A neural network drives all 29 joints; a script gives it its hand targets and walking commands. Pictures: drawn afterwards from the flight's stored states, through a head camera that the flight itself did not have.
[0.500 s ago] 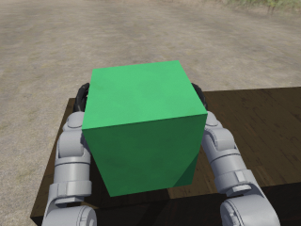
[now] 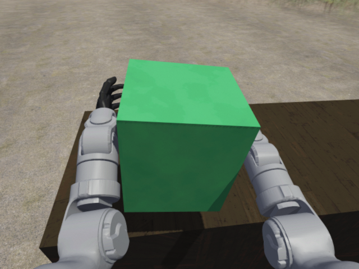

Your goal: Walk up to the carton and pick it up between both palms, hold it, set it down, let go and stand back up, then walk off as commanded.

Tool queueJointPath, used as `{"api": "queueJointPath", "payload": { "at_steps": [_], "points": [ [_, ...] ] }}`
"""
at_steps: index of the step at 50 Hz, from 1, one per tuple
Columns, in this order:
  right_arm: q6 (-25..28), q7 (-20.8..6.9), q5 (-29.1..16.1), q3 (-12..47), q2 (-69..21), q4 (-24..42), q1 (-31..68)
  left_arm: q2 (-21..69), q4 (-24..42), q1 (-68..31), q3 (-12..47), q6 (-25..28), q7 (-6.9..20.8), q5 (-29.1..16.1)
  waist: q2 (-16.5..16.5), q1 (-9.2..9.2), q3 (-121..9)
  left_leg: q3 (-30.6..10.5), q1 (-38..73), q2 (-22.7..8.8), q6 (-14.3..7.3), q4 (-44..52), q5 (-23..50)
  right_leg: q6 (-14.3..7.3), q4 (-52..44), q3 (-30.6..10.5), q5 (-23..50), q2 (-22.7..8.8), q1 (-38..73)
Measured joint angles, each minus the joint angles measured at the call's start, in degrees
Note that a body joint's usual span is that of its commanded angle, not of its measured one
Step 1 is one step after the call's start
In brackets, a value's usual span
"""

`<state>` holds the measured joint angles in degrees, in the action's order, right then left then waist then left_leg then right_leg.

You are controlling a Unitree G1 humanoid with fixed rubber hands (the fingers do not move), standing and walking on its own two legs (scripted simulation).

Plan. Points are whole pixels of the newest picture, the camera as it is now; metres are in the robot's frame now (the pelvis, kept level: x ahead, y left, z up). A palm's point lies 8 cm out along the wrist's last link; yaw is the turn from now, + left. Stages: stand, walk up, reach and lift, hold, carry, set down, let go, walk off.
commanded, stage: reach and lift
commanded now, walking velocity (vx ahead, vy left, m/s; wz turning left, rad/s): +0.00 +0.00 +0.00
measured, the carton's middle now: (176, 138) +0.36 -0.01 +0.16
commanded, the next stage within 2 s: hold in 0.32 s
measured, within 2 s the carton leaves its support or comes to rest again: neither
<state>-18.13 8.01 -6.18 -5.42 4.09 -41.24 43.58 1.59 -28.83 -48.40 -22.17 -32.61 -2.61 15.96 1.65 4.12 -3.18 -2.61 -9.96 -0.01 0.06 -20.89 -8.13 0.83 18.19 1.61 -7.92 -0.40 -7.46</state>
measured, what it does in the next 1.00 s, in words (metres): stands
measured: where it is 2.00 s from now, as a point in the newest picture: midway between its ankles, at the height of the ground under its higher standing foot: outside the picture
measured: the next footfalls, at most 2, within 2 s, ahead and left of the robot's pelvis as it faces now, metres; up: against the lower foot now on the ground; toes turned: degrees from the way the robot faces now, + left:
none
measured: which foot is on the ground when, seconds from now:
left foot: down 0.00-1.00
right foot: down 0.00-1.00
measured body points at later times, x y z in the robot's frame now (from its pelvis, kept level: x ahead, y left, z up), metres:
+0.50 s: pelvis +0.02 +0.00 +0.00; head -0.02 +0.02 +0.45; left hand +0.40 +0.14 +0.21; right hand +0.38 -0.16 +0.21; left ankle +0.04 +0.12 -0.75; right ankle +0.02 -0.13 -0.75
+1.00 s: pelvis +0.00 +0.00 +0.00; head -0.05 +0.02 +0.45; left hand +0.40 +0.15 +0.23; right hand +0.39 -0.16 +0.20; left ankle +0.04 +0.12 -0.75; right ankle +0.02 -0.13 -0.75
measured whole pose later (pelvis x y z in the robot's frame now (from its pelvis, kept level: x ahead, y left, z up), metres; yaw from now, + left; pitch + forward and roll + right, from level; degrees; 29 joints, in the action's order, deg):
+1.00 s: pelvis +0.00 +0.00 +0.00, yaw +0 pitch -4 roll -1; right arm -26.9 9.9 -10.5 -1.8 5.0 -33.6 43.2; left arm 1.6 -17.0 -45.8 -21.4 -43.1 -1.4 15.2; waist 1.7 4.7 -4.1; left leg -2.6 -7.9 -0.3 0.1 -20.9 -8.6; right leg 0.8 17.6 1.6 -8.1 -0.2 -5.1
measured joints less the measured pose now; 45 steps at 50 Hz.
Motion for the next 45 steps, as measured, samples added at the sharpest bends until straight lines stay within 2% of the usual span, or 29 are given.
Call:
{"api": "queueJointPath", "payload": {
  "at_steps": [5,9,14,18,20,26,33,39,45],
  "points": [
    [0.19,0.43,-0.47,0.00,0.19,0.10,0.88,-0.66,-0.02,-0.49,0.75,0.41,-0.11,-0.37,0.00,-0.26,-1.05,0.00,0.05,-0.01,0.09,0.00,-1.13,0.00,-0.01,0.00,-1.12,0.00,0.05],
    [-1.08,1.55,-4.67,0.00,0.47,2.25,0.17,-0.83,2.58,1.35,2.77,-0.61,-0.11,-0.49,0.00,-0.25,-1.06,0.00,0.50,-0.07,0.35,0.00,-1.89,0.00,-0.14,0.00,-1.82,0.05,0.56],
    [-5.22,4.83,-10.00,2.97,1.00,14.03,-4.29,-0.84,14.35,8.93,6.04,-3.07,-0.08,-3.59,0.01,0.21,-1.05,0.00,1.12,-0.21,0.59,-0.02,-2.00,0.00,-0.55,0.00,-1.79,0.18,1.36],
    [-9.11,6.48,-11.47,4.84,1.02,23.44,-6.86,-0.79,25.35,14.35,7.21,-6.39,-0.09,-5.39,0.01,1.52,-1.06,0.00,1.22,-0.40,0.94,-0.05,-1.62,0.00,-0.55,-0.01,-1.09,0.35,1.45],
    [-10.81,6.56,-11.48,4.93,1.05,25.10,-6.94,-0.70,27.55,14.85,7.23,-8.16,-0.03,-5.40,0.00,1.91,-1.07,0.00,1.45,-0.40,0.96,-0.05,-1.90,0.00,-0.55,0.00,-1.33,0.35,1.68],
    [-14.59,6.18,-11.47,4.92,1.10,24.16,-7.10,-0.48,27.66,14.69,6.94,-12.97,0.70,-4.46,0.06,2.00,-0.97,0.00,2.05,-0.24,0.51,-0.05,-1.80,-0.03,-0.55,0.00,-1.42,0.22,2.31],
    [-13.88,5.44,-10.32,4.91,1.02,22.98,-6.64,0.34,26.99,12.93,5.29,-13.36,0.79,-4.23,0.06,2.00,-0.92,0.00,2.05,-0.23,0.46,-0.05,-0.62,-0.03,-0.55,0.00,-0.24,0.22,2.31],
    [-10.97,2.61,-5.57,4.39,0.96,14.01,-2.64,0.34,19.12,5.48,2.23,-13.35,0.73,-2.27,0.05,1.65,-0.92,0.00,2.05,-0.23,0.21,-0.05,-0.02,-0.03,-0.56,0.00,0.40,0.24,2.31],
    [-9.43,1.74,-4.35,3.66,0.96,8.19,-0.49,0.05,12.67,2.45,0.92,-11.70,1.05,-0.77,0.06,0.92,-0.92,0.00,2.05,-0.24,-0.05,-0.03,-0.02,-0.03,-0.56,0.00,0.34,0.26,2.31]
  ]
}}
